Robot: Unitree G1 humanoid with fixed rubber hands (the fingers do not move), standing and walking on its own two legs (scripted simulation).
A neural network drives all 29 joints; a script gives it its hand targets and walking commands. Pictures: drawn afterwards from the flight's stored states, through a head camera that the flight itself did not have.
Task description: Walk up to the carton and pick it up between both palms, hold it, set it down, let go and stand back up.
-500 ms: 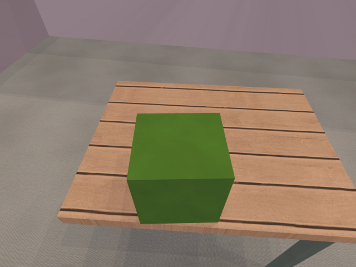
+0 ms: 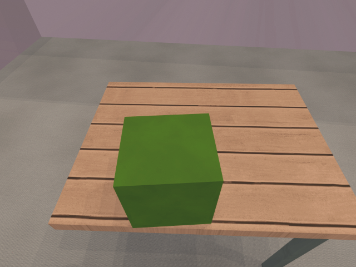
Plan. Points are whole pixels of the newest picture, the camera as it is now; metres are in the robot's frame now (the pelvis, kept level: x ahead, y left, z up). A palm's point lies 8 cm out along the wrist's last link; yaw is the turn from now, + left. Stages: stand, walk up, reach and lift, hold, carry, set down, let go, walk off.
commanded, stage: walk up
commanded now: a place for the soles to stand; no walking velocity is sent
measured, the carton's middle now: (169, 172) +0.34 +0.02 +0.03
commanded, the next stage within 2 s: none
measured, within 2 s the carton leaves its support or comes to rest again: neither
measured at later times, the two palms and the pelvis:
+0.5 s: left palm out of the picture -0.02 +0.19 -0.15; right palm out of the picture -0.01 -0.30 -0.16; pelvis -0.13 -0.05 -0.03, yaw +6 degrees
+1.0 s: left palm out of the picture -0.23 +0.16 -0.13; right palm out of the picture -0.15 -0.33 -0.14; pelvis -0.21 -0.07 -0.01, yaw +4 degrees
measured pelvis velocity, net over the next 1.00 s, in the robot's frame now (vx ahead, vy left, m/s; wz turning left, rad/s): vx -0.21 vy -0.07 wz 0.07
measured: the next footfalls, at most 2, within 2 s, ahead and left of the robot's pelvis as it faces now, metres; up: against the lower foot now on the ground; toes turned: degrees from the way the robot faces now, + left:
left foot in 0.60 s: -0.15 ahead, +0.04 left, +0.00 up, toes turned +12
right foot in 0.88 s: -0.12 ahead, -0.13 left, +0.00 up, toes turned +3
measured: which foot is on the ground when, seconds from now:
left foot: down 0.00-0.30, up 0.32-0.58, down 0.60-0.90, up 0.92-1.00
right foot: down 0.00-0.62, up 0.64-0.86, down 0.88-1.00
